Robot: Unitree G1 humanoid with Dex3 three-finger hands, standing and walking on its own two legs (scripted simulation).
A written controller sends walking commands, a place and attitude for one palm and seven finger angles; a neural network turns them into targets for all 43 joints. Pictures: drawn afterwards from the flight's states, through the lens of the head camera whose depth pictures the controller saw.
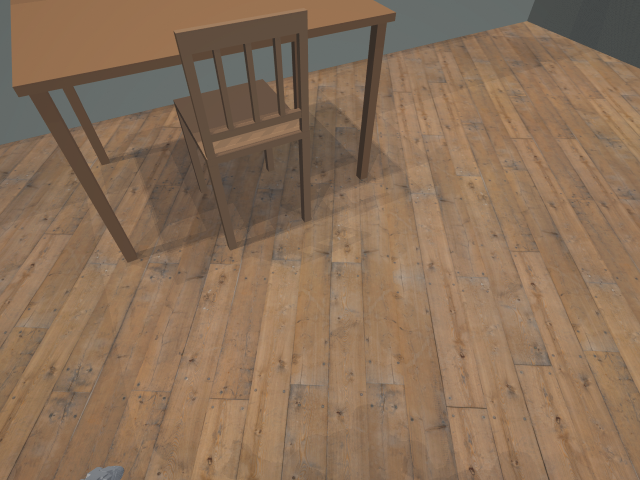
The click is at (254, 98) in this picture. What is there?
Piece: chair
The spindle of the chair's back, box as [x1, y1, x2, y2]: [243, 43, 259, 122]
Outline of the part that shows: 243,44 253,120 256,122 259,121 259,114 250,43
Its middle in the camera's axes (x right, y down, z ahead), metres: -0.21 -0.47 +1.18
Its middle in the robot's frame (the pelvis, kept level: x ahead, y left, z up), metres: +1.18 +0.27 -0.09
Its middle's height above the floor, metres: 0.67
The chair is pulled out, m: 0.00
